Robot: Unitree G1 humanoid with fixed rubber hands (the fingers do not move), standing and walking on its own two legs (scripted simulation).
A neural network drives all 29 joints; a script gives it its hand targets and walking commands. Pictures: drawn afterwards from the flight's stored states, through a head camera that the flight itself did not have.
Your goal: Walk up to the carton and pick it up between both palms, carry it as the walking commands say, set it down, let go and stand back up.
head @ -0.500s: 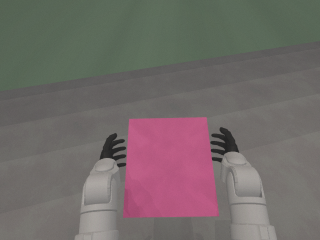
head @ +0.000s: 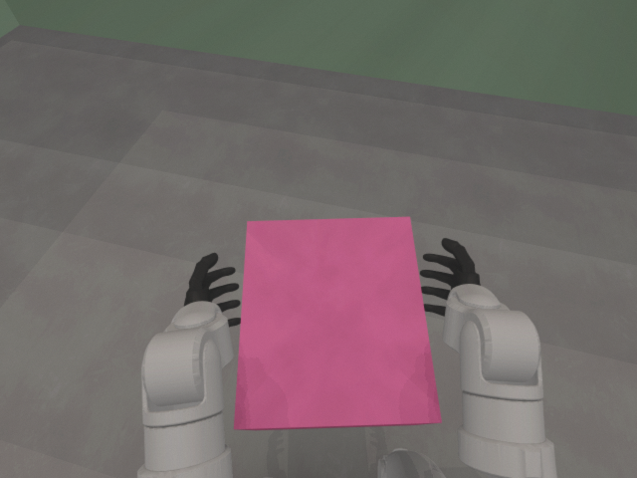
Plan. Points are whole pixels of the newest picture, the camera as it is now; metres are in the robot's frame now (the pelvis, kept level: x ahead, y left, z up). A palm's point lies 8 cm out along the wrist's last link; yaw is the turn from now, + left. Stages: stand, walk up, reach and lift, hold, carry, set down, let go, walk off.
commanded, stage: carry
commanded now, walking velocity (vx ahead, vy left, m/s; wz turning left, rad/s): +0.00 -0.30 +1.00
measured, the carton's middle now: (331, 324) +0.32 +0.01 -0.03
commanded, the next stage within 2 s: none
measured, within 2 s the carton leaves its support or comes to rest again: neither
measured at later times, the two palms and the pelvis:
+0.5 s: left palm (242, 413) +0.18 +0.10 +0.06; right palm (466, 269) +0.34 -0.15 +0.08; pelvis +0.00 -0.18 -0.01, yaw +30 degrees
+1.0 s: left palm (384, 471) +0.13 -0.03 +0.09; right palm (495, 238) +0.38 -0.19 +0.09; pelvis +0.09 -0.35 +0.01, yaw +60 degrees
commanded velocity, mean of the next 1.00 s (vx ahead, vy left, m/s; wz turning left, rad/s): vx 0.00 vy -0.30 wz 1.00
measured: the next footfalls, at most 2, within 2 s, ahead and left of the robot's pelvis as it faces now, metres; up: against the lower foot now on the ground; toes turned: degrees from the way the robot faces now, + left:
right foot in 0.18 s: +0.06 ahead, -0.23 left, +0.00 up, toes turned +6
left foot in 0.44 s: -0.01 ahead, -0.06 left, +0.00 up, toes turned +39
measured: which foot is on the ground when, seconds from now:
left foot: down 0.00-0.16, up 0.18-0.42, down 0.44-0.78, up 0.80-1.00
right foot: up 0.00-0.16, down 0.18-0.44, up 0.46-0.76, down 0.78-1.00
